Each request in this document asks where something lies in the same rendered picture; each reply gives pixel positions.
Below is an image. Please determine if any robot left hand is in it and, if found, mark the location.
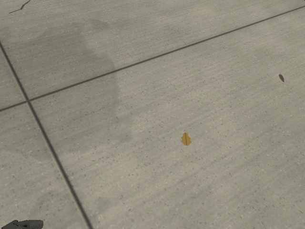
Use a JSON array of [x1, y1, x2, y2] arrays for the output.
[[1, 219, 44, 229]]

